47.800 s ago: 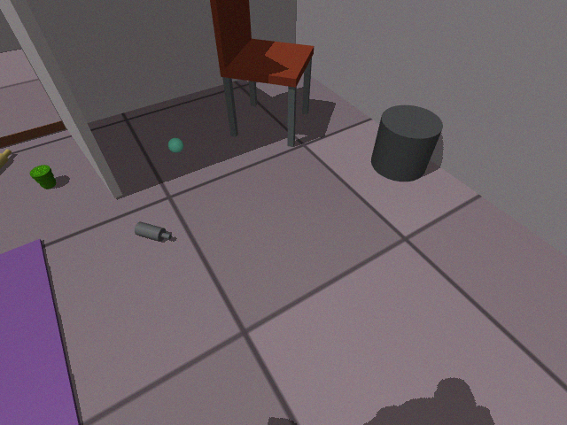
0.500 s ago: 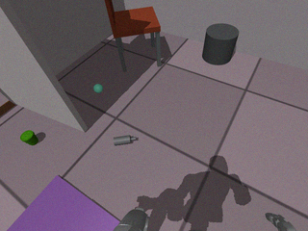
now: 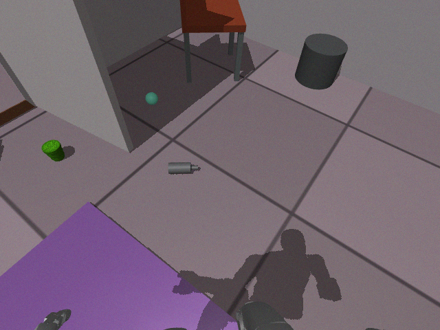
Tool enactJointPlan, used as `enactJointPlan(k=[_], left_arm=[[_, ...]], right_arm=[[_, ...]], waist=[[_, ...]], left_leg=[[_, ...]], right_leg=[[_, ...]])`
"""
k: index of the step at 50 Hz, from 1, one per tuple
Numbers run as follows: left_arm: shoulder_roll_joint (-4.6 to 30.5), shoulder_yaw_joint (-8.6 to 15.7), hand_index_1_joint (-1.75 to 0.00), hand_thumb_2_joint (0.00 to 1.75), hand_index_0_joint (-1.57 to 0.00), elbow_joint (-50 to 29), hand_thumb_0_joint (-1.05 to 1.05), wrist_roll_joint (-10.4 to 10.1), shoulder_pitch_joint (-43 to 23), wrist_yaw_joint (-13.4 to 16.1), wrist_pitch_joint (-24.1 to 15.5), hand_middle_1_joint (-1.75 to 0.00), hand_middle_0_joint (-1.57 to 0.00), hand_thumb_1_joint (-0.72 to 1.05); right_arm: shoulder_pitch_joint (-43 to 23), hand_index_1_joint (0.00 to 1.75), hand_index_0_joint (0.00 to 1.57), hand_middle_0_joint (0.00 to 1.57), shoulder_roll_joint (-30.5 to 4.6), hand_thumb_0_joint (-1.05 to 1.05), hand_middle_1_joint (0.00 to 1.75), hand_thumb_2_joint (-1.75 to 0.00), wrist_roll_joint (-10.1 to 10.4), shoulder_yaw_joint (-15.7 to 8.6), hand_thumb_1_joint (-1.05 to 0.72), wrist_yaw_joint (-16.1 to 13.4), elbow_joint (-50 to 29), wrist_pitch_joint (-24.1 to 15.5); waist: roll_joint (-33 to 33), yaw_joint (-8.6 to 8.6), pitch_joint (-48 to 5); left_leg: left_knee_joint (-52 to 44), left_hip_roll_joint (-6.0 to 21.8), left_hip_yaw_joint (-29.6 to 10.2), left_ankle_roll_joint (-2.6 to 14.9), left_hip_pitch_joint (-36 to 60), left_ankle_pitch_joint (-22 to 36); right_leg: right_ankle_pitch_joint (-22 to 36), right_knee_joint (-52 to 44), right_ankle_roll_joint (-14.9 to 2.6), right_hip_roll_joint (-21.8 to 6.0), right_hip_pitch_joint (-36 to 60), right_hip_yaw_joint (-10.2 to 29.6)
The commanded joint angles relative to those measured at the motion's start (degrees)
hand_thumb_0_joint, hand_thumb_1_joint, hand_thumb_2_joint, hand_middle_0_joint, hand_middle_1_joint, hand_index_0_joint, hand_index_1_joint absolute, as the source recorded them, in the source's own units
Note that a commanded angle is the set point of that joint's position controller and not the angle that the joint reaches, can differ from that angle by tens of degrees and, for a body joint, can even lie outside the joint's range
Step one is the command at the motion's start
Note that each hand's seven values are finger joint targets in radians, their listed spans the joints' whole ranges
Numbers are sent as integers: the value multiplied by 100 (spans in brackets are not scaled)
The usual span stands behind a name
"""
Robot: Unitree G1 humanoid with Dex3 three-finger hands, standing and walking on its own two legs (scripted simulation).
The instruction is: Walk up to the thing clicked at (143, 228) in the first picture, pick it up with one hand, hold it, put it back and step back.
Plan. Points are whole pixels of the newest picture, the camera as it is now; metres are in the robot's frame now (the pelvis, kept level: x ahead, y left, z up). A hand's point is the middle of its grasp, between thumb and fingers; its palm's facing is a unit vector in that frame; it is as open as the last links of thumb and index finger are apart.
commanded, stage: step back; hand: left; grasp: from above
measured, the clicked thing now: (183, 167) +0.98 +0.18 -0.75
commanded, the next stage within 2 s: stand in 1.30 s
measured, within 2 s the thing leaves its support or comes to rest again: neither
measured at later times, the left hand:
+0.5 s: hand out of the picture -0.05 +0.29 -0.14, palm faces +0.00 -0.91 -0.42, open 7.4 cm
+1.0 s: hand out of the picture -0.02 +0.26 -0.15, palm faces -0.01 -0.94 -0.33, open 7.4 cm
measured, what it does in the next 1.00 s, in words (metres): walks backwards: right foot, then left foot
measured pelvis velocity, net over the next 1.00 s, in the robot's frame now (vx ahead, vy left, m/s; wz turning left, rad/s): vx -0.11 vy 0.00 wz -0.03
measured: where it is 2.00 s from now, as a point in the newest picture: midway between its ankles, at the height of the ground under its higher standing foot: outside the picture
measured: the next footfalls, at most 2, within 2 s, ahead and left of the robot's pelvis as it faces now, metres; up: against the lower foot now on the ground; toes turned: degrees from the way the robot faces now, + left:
right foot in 0.18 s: -0.08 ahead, -0.12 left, +0.00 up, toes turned -2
left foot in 0.46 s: -0.07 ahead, +0.12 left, +0.00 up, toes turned -3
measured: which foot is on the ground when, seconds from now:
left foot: down 0.00-0.20, up 0.22-0.44, down 0.46-1.00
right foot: up 0.00-0.16, down 0.18-1.00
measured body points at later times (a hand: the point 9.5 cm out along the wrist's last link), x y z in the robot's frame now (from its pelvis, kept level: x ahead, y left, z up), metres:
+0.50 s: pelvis -0.13 +0.01 -0.01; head -0.11 +0.01 +0.44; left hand -0.05 +0.34 -0.12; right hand -0.08 -0.30 -0.14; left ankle -0.12 +0.14 -0.73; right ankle -0.11 -0.12 -0.73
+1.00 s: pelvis -0.11 +0.00 +0.01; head -0.11 +0.01 +0.46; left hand -0.02 +0.31 -0.12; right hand -0.05 -0.30 -0.12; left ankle -0.11 +0.12 -0.73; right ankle -0.12 -0.12 -0.73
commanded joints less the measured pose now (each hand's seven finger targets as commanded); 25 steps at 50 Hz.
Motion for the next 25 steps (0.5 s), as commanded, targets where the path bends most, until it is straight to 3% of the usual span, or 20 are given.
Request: enactJointPlan(k=[1,3,5,6,7,8,9,10,11,12,13,14,16,18,20,21,22,23,24,25], left_arm=[[933,226,-30,90,-20,-354,0,80,198,37,-234,-30,-20,90],[931,204,-30,90,-20,-365,0,87,87,5,-292,-30,-20,90],[911,169,-30,90,-20,-223,0,118,380,-21,-355,-30,-20,90],[881,162,-30,90,-20,-74,0,128,558,-42,-384,-30,-20,90],[811,156,-30,90,-20,109,0,147,935,-51,-420,-30,-20,90],[1034,232,-30,90,-20,172,0,227,1003,-35,-478,-30,-20,90],[1456,354,-30,90,-20,118,0,300,912,-31,-521,-30,-20,90],[2069,484,-30,90,-20,-52,0,289,542,-38,-485,-30,-20,90],[2067,469,-30,90,-20,-165,0,270,191,-10,-515,-30,-20,90],[1720,377,-30,90,-20,-232,0,235,-142,18,-539,-30,-20,90],[1485,300,-30,90,-20,-243,0,246,-321,15,-534,-30,-20,90],[1378,302,-30,90,-20,-215,0,260,-276,4,-528,-30,-20,90],[1371,320,-30,90,-20,-182,0,305,-1,-46,-531,-30,-20,90],[1416,348,-30,90,-20,-102,0,354,268,-83,-517,-30,-20,90],[1460,340,-30,90,-20,-76,0,312,185,-140,-465,-30,-20,90],[1433,304,-30,90,-20,-105,0,265,35,-161,-418,-30,-20,90],[1182,206,-30,90,-20,-71,0,252,121,-176,-373,-30,-20,90],[841,125,-30,90,-20,-73,0,213,281,-190,-352,-30,-20,90],[796,101,-30,90,-20,-25,0,95,30,-189,-348,-30,-20,90],[1261,255,-30,90,-20,59,0,163,-214,-172,-364,-30,-20,90]], right_arm=[[-354,30,20,20,-1336,0,30,-90,44,-441,-90,-137,-629,-145],[-47,30,20,20,-1431,0,30,-90,9,-466,-90,-121,-584,-128],[-223,30,20,20,-1571,0,30,-90,54,-499,-90,-113,-594,-95],[-269,30,20,20,-1618,0,30,-90,78,-515,-90,-96,-590,-63],[-425,30,20,20,-1630,0,30,-90,112,-511,-90,-88,-574,-23],[-345,30,20,20,-1406,0,30,-90,133,-433,-90,-83,-576,-14],[-301,30,20,20,-1067,0,30,-90,171,-321,-90,-56,-642,-42],[-769,30,20,20,-1089,0,30,-90,166,-366,-90,-127,-769,-35],[-820,30,20,20,-1347,0,30,-90,155,-464,-90,-141,-705,-15],[-624,30,20,20,-1385,0,30,-90,202,-471,-90,-123,-540,-38],[-417,30,20,20,-1304,0,30,-90,234,-453,-90,-121,-384,-89],[-302,30,20,20,-1284,0,30,-90,207,-443,-90,-110,-327,-126],[-307,30,20,20,-1250,0,30,-90,139,-415,-90,-67,-299,-205],[-474,30,20,20,-1160,0,30,-90,86,-392,-90,-31,-312,-275],[-319,30,20,20,-1093,0,30,-90,76,-403,-90,-11,-150,-374],[-30,30,20,20,-1043,0,30,-90,88,-417,-90,-19,-7,-436],[187,30,20,20,-1086,0,30,-90,58,-473,-90,-45,156,-500],[392,30,20,20,-1295,0,30,-90,-16,-542,-90,-78,225,-563],[55,30,20,20,-1833,0,30,-90,-11,-555,-90,-72,111,-590],[-155,30,20,20,-1965,0,30,-90,37,-597,-90,-47,47,-601]], waist=[[1055,16,-642],[1048,-186,-916],[1227,-86,-1208],[1162,-3,-1278],[1152,195,-1390],[730,204,-1369],[-530,149,-1109],[-1292,459,-824],[-993,372,-413],[-428,170,-316],[-199,31,-371],[-354,15,-467],[-620,219,-592],[-907,446,-503],[-1073,392,-477],[-1029,163,-580],[-577,107,-735],[294,85,-914],[1131,43,-645],[758,-18,-174]], left_leg=[[-930,1556,-1230,1380,928,2496],[-803,1456,-1148,1326,1211,2511],[-711,1515,-1230,1152,1169,1834],[-616,1396,-1092,1025,921,1558],[-368,1304,-904,878,685,1384],[28,1054,-773,591,-30,775],[816,351,-434,163,-1363,-602],[1782,-159,-652,-175,-1251,-1738],[2609,19,-1251,-268,-977,-1632],[2986,-145,-1330,-228,-939,-1223],[2995,-362,-1080,-219,-900,-1009],[2967,-386,-851,-245,-792,-949],[2198,-251,-516,-299,-888,-1034],[1055,-111,-262,-300,-1033,-1276],[-38,-64,72,-278,-279,-1353],[-1065,-98,156,-195,402,-729],[-1512,-123,-91,-129,1025,-326],[-1829,594,-1407,97,1599,-968],[-2316,1773,-3237,777,681,-2663],[-2501,2007,-3398,1149,-463,-3120]], right_leg=[[-226,-948,260,-387,67,-145],[-202,-1858,240,-423,340,-449],[89,-3085,100,-542,892,-562],[494,-3839,5,-471,1372,-734],[1089,-4741,-83,-424,1885,-868],[1187,-4917,-170,-652,2396,-311],[670,-5126,-501,-1623,2666,1388],[792,-5389,-1519,-2969,1213,2573],[755,-5448,-1716,-3130,416,2707],[1353,-5093,-1518,-2647,480,1835],[1795,-4793,-1263,-2175,631,1087],[1527,-4738,-1156,-2003,690,780],[646,-4755,-1016,-1772,1201,647],[-211,-4835,-973,-1792,1724,798],[-337,-4842,-983,-1876,1384,756],[62,-4526,-859,-1819,1190,596],[370,-3958,-649,-1562,975,287],[461,-3037,-394,-1232,284,-50],[-279,-2612,-62,-682,-146,-648],[-422,-2033,-79,-867,426,-195]])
